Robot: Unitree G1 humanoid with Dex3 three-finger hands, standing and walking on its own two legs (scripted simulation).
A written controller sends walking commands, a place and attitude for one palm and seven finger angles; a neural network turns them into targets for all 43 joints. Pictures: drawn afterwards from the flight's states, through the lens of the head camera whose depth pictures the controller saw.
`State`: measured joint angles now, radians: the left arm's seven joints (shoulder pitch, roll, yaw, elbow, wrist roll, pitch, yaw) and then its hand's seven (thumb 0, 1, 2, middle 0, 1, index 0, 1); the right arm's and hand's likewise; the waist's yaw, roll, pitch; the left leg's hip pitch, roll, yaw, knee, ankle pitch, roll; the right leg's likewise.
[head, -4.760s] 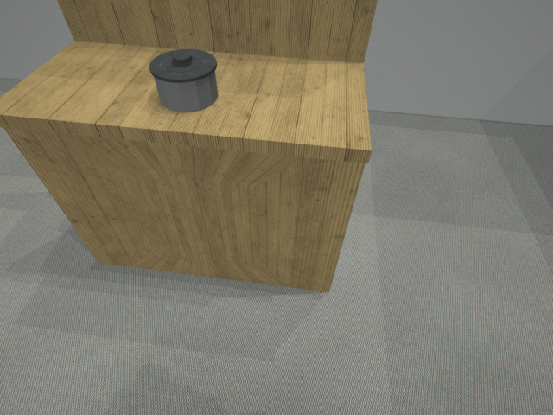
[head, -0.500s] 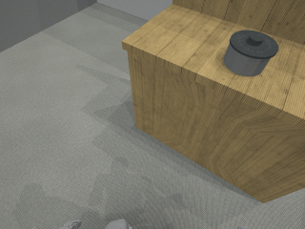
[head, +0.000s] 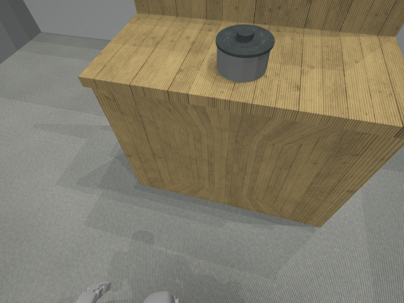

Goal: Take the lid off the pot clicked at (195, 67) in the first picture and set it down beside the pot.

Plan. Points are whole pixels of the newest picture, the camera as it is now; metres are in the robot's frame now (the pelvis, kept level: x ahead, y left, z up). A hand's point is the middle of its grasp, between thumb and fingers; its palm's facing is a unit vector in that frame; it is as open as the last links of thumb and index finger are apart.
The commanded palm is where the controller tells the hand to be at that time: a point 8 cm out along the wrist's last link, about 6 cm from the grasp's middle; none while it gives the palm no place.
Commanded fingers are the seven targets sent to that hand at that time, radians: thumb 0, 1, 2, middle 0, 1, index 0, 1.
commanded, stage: turn to face it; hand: left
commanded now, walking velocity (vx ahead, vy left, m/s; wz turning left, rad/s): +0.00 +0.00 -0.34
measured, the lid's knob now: (245, 33) +0.78 -0.09 +0.11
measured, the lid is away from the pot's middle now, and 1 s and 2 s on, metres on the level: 0.00 0.00 0.00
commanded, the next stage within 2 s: take the last steps up to it in 0.26 s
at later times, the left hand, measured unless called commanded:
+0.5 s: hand out of the picture +0.12 +0.19 -0.15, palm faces -0.20 -0.96 -0.20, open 7.4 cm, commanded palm none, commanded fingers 0.00 0.90 0.90 -0.20 -0.30 -0.20 -0.30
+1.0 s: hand out of the picture +0.10 +0.15 -0.18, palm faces -0.18 -0.97 -0.13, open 7.4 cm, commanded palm none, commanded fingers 0.00 0.90 0.90 -0.20 -0.30 -0.20 -0.30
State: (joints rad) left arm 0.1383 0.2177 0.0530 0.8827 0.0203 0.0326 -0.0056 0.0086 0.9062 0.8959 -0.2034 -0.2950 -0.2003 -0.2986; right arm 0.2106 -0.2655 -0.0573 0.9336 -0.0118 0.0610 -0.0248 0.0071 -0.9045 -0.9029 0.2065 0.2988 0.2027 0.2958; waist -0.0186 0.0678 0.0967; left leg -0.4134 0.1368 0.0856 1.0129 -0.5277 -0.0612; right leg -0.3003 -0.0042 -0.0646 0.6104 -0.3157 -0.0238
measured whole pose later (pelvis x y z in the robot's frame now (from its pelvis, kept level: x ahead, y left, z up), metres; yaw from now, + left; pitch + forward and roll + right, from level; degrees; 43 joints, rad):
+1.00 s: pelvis +0.14 -0.02 -0.01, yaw -14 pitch +0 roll +0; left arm 0.40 0.14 0.03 1.15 0.02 -0.02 0.00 0.01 0.90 0.90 -0.21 -0.30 -0.20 -0.30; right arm 0.19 -0.17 -0.04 1.02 -0.03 -0.06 0.00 0.01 -0.91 -0.90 0.20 0.30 0.20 0.30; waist 0.00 -0.03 0.07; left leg -0.39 0.07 0.14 0.65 -0.23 0.03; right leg -0.13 -0.01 -0.05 0.79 -0.52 -0.02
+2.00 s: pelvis +0.25 -0.02 +0.02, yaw -13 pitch +1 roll -2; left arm 0.27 0.26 0.06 1.04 0.02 0.07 0.01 0.01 0.91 0.90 -0.20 -0.29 -0.20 -0.30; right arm 0.20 -0.14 -0.01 1.00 -0.02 0.01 -0.04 0.00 -0.92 -0.90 0.21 0.30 0.21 0.30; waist 0.00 -0.05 0.03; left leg -0.23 0.03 0.06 0.38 -0.17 0.04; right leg -0.37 -0.01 0.03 0.95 -0.40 0.05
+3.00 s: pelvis +0.26 -0.07 +0.01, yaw -13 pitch -1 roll +0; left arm 0.29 0.18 0.00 1.06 0.02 0.00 0.04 0.01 0.91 0.90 -0.20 -0.30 -0.20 -0.30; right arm 0.19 -0.16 -0.02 1.06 -0.01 -0.01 -0.02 0.00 -0.92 -0.90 0.20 0.30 0.20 0.30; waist 0.01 -0.02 0.05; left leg -0.25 0.05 0.03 0.54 -0.28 -0.03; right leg -0.14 -0.02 -0.01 0.52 -0.36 0.01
